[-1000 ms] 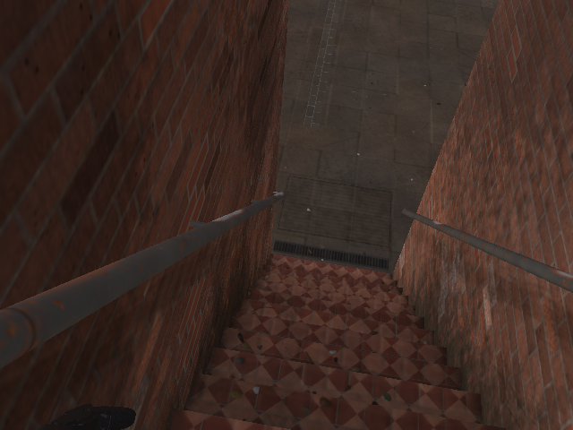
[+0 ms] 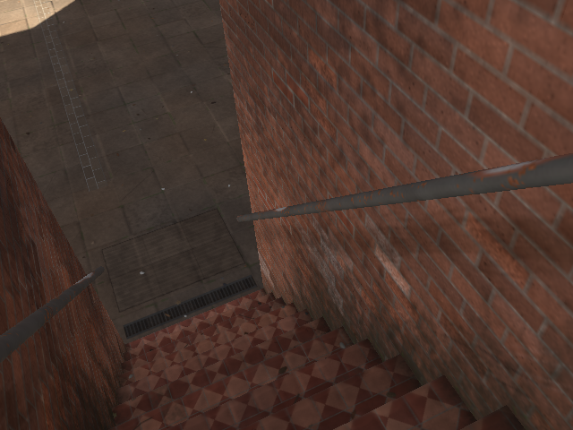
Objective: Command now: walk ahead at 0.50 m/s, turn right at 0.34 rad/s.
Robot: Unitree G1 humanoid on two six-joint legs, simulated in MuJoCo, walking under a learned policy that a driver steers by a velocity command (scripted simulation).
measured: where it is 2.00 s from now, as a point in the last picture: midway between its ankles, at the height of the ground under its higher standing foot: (253, 426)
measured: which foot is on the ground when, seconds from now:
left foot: up 0.00-0.42, down 0.44-0.88, up 0.90-1.00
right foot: down 0.00-0.42, up 0.44-0.86, down 0.88-1.00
